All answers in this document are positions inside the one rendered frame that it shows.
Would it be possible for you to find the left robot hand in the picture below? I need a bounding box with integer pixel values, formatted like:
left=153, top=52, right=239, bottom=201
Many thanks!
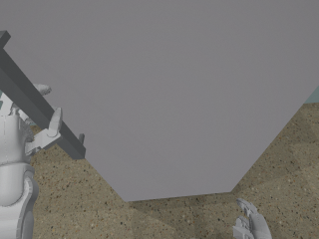
left=0, top=84, right=63, bottom=166

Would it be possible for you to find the handle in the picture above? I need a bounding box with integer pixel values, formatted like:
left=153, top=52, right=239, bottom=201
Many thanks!
left=0, top=30, right=86, bottom=160

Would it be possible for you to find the fridge door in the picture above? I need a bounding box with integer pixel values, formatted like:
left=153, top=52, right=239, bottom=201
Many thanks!
left=0, top=0, right=319, bottom=202

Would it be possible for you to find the robot left forearm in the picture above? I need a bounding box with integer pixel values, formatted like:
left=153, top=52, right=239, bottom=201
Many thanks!
left=0, top=162, right=39, bottom=239

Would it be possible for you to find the right robot hand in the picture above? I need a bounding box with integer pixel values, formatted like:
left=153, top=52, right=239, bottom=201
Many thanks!
left=232, top=198, right=272, bottom=239

